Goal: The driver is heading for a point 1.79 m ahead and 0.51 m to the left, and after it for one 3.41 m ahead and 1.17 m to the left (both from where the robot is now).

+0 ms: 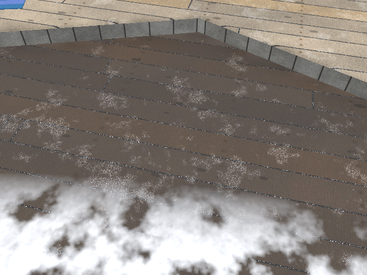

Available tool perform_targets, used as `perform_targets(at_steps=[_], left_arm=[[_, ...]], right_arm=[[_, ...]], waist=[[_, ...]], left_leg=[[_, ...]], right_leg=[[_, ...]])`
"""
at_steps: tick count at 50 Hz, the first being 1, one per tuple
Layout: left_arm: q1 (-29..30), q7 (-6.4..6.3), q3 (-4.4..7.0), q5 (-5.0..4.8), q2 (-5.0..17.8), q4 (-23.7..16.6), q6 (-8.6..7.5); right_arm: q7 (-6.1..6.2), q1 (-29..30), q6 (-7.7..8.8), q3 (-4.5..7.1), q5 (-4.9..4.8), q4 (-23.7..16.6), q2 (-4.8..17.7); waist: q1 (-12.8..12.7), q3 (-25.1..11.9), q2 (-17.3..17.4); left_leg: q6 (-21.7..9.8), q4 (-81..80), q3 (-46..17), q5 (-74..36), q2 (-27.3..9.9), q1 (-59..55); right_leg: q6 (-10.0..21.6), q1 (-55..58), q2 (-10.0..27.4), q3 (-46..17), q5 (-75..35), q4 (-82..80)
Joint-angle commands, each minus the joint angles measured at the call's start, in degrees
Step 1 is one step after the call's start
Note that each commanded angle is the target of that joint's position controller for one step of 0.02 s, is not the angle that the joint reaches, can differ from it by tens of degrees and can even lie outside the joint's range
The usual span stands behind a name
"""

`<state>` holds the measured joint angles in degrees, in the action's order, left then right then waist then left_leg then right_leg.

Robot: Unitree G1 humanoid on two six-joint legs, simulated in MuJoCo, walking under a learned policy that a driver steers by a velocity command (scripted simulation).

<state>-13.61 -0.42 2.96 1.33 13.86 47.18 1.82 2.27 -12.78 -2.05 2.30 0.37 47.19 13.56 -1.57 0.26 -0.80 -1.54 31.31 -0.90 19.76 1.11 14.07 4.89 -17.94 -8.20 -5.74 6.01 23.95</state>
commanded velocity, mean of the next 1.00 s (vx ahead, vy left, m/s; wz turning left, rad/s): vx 0.17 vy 0.00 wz -0.03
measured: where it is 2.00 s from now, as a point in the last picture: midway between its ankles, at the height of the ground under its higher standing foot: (194, 221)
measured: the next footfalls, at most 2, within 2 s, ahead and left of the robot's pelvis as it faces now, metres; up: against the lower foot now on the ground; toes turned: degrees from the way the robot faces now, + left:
left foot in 0.02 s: +0.03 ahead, +0.11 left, +0.00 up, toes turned -1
left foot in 1.22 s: +0.45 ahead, +0.06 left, +0.00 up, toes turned +4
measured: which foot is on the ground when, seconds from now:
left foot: up 0.00-0.00, down 0.02-0.74, up 0.76-1.00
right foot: down 0.00-1.00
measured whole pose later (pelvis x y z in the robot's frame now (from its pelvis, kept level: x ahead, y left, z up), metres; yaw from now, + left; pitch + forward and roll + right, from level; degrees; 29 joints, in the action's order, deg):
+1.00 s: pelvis +0.15 -0.03 +0.01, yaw -1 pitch +0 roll +0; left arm -26.5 -0.5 1.0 0.9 9.8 63.6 -5.3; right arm -2.3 -8.2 2.0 2.9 2.1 55.0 13.9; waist -1.8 0.7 2.1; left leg -2.3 55.0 2.2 11.5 -3.7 33.0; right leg 4.3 1.9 -4.3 1.3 14.3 11.8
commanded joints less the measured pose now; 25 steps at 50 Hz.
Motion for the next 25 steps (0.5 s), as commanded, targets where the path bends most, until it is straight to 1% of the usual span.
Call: perform_targets(at_steps=[1,2,3,4,5,6,7,8,9,10,11,12,14,15,19,23,24,25], left_arm=[[-2.7,-0.60,0.36,-0.95,4.0,-1.7,-0.70],[-3.0,-0.53,0.24,-1.83,3.2,-1.9,-1.15],[-0.8,-0.59,0.59,-0.65,5.2,-0.8,-1.12],[-0.9,-0.34,0.62,-0.58,4.8,-0.2,-1.03],[-0.5,-0.18,0.48,-0.59,4.2,0.2,-1.02],[0.0,-0.08,0.34,-0.34,4.0,0.5,-0.99],[0.2,-0.07,0.04,-0.16,3.6,1.0,-1.04],[0.3,-0.27,-0.19,-0.16,3.7,1.7,-1.17],[0.5,-0.56,-0.18,-0.09,4.6,2.2,-1.37],[0.4,-0.86,0.00,-0.15,6.0,3.0,-1.54],[-0.1,-0.93,0.07,-1.10,5.6,4.5,-1.45],[-0.6,-0.89,-0.26,-1.34,4.4,5.2,-1.47],[-0.2,-1.06,-0.47,-0.87,4.4,6.8,-1.41],[0.0,-1.21,-0.48,-0.79,4.6,7.5,-1.42],[0.5,-1.44,-0.63,-0.89,4.7,10.0,-1.54],[0.5,-1.59,-0.87,-0.91,4.5,12.2,-1.57],[0.0,-1.59,-1.02,-0.87,4.2,12.9,-1.50],[0.0,-1.58,-0.84,-0.77,4.7,13.0,-1.35]], right_arm=[[0.83,-4.7,1.87,1.01,1.09,-1.6,6.8],[0.49,-0.1,2.10,1.43,1.19,-2.9,10.2],[0.05,2.8,2.55,0.61,1.29,-2.9,6.8],[-0.18,4.3,3.07,-0.12,0.89,-2.9,5.0],[-0.21,4.8,3.24,-0.25,0.74,-2.2,5.1],[-0.09,4.2,3.33,-0.27,0.55,-1.5,5.7],[-0.02,3.3,3.35,-0.14,0.41,-0.8,6.3],[-0.09,2.0,3.30,0.01,0.41,-0.2,6.8],[-0.20,0.9,3.29,0.07,0.36,0.1,6.8],[-0.45,-1.4,3.32,0.25,0.30,0.5,6.9],[-0.51,-2.7,3.17,0.07,-0.20,1.7,5.9],[-0.35,-1.6,2.89,0.13,-0.13,2.3,6.2],[-0.36,-0.7,2.53,0.00,0.11,3.1,5.5],[-0.41,-0.6,2.42,0.01,0.17,3.5,5.4],[-0.43,-0.8,2.41,-0.04,0.22,5.7,5.3],[-0.41,-1.0,2.37,-0.27,0.28,7.9,4.9],[-0.50,-1.8,2.33,-0.32,0.40,8.6,4.8],[-0.61,-2.5,2.11,0.16,0.55,9.1,5.9]], waist=[[0.8,-2.2,3.4],[-1.5,-0.3,10.1],[-0.4,0.6,9.0],[-1.1,0.2,8.0],[-1.3,0.5,8.2],[-1.3,0.8,9.2],[-1.1,0.7,9.0],[-0.5,0.1,7.7],[0.2,-0.5,6.3],[1.9,-0.8,4.7],[2.0,-0.8,2.4],[1.0,0.1,2.9],[1.2,1.0,1.9],[1.3,1.3,1.1],[1.5,1.5,0.3],[1.4,1.7,0.4],[1.5,0.5,0.7],[1.8,1.4,1.5]], left_leg=[[-3.7,-17.8,-9.8,-4.5,-9.0,-10.2],[-8.2,-19.6,-19.6,-11.6,-17.9,-6.2],[-10.6,-19.0,-18.5,-16.6,-19.8,0.5],[-9.8,-18.5,-15.2,-18.1,-17.2,1.9],[-7.9,-17.4,-12.1,-18.2,-14.4,1.6],[-6.3,-16.1,-10.0,-19.9,-12.3,0.4],[-5.3,-14.4,-8.6,-22.5,-10.9,-1.3],[-4.3,-13.1,-8.1,-23.4,-10.0,-3.0],[-3.4,-12.4,-8.2,-22.1,-9.4,-3.7],[-2.7,-12.3,-8.1,-20.9,-8.1,-3.4],[-2.3,-13.5,-6.9,-18.5,-6.7,-4.6],[-2.2,-13.1,-6.4,-16.4,-6.5,-5.8],[-2.3,-13.0,-6.2,-14.7,-6.6,-5.9],[-2.2,-13.0,-6.1,-13.9,-6.4,-5.9],[-2.1,-13.3,-5.9,-12.1,-6.2,-6.0],[-2.1,-13.7,-5.8,-11.1,-6.0,-5.9],[-2.2,-14.4,-5.8,-5.2,-5.5,-6.3],[-2.8,-14.5,-6.1,3.6,-4.8,-5.8]], right_leg=[[0.2,-2.8,11.4,-12.9,10.0,-1.3],[-2.1,-4.6,2.8,-3.8,13.0,3.0],[-2.4,1.0,3.9,-1.0,15.8,8.2],[-2.6,4.5,4.5,-0.9,14.0,9.2],[-2.7,5.6,4.8,-0.4,11.2,7.8],[-2.8,6.4,5.2,-0.1,7.8,5.4],[-3.1,7.3,5.8,-0.2,3.9,1.8],[-3.3,8.5,6.5,-0.9,0.3,-1.0],[-3.6,9.9,8.2,-2.4,-3.6,-2.4],[-3.9,11.7,10.1,-3.9,-8.3,-1.7],[-3.4,10.2,9.9,-4.4,-7.1,-1.4],[-3.4,8.8,9.7,-4.6,-5.5,-2.6],[-3.1,8.3,9.9,-5.0,-4.6,-4.1],[-2.9,8.2,10.0,-5.1,-4.3,-4.5],[-2.8,8.4,10.5,-5.5,-3.8,-5.3],[-2.5,8.6,10.8,-5.6,-2.9,-5.9],[-2.3,8.8,10.2,-5.3,2.5,-6.0],[-1.6,6.9,8.8,-4.4,10.4,-4.5]])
